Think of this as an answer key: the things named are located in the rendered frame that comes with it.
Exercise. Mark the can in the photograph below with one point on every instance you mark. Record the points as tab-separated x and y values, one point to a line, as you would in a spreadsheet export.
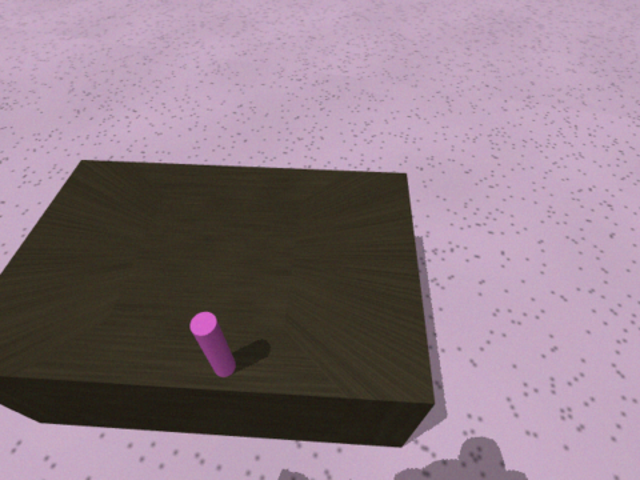
209	336

